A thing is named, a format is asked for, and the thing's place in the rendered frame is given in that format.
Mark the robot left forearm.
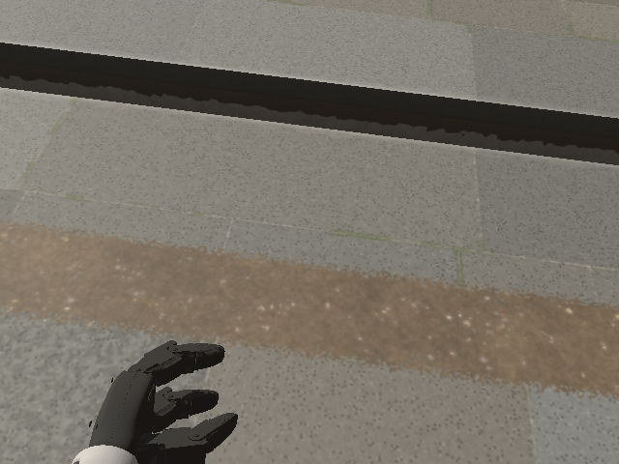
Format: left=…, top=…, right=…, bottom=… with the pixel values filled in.
left=72, top=445, right=138, bottom=464

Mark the robot left hand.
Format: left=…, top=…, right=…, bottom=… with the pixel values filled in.
left=89, top=340, right=238, bottom=464

